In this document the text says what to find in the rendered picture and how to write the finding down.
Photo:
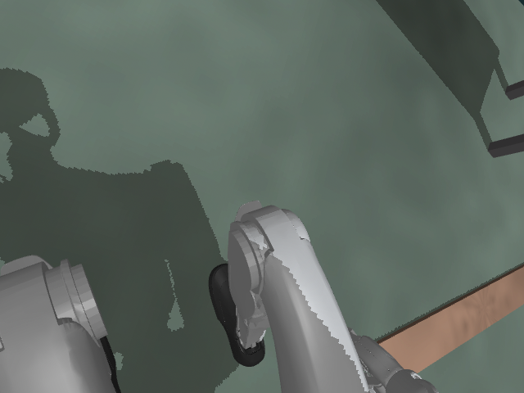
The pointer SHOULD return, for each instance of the right robot hand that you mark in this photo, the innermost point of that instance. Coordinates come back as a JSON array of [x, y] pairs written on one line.
[[375, 360]]

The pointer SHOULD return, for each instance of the right robot foot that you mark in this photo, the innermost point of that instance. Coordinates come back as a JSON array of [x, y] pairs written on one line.
[[225, 310]]

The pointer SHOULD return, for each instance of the left robot foot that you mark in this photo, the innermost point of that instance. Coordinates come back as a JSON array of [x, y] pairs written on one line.
[[111, 361]]

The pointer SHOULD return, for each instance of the right robot arm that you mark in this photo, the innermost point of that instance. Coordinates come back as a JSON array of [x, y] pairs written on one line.
[[407, 381]]

